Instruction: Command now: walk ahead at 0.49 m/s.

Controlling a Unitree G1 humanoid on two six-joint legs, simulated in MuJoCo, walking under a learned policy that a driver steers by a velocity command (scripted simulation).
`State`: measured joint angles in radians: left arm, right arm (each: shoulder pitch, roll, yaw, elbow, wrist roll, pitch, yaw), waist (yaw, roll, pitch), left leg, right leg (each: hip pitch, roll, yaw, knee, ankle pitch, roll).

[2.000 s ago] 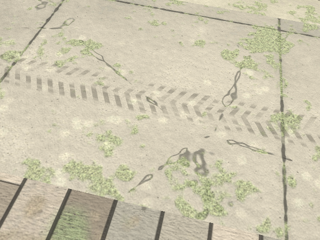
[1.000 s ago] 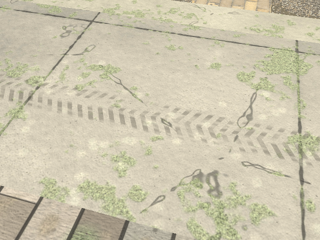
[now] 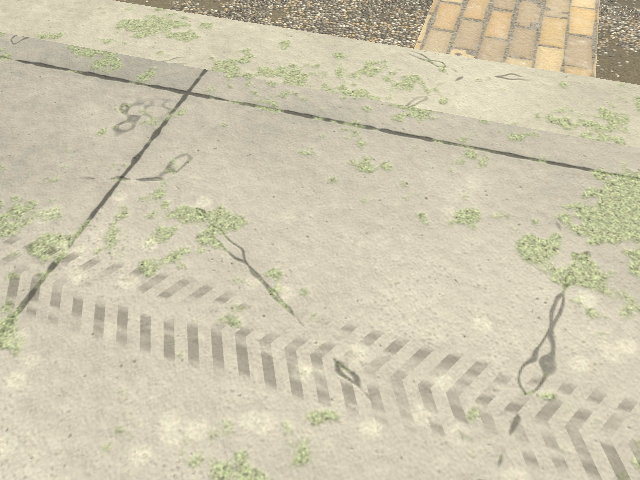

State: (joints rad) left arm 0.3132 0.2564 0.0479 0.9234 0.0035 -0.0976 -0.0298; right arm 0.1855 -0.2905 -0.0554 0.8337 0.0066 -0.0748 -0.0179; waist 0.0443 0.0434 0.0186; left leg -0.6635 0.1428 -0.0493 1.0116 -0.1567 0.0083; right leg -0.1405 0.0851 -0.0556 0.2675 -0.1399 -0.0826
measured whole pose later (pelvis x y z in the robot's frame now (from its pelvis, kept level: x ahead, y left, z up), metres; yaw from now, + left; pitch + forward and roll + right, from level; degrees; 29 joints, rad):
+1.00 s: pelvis +0.56 -0.04 -0.01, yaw -22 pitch +1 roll +0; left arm 0.27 0.27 0.08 0.76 -0.01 -0.05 -0.03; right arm 0.14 -0.29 -0.05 0.79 0.00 -0.12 0.00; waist 0.02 0.02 0.05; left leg -0.52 0.09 -0.06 1.14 -0.33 -0.01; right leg -0.28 0.11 0.02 0.42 -0.16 -0.11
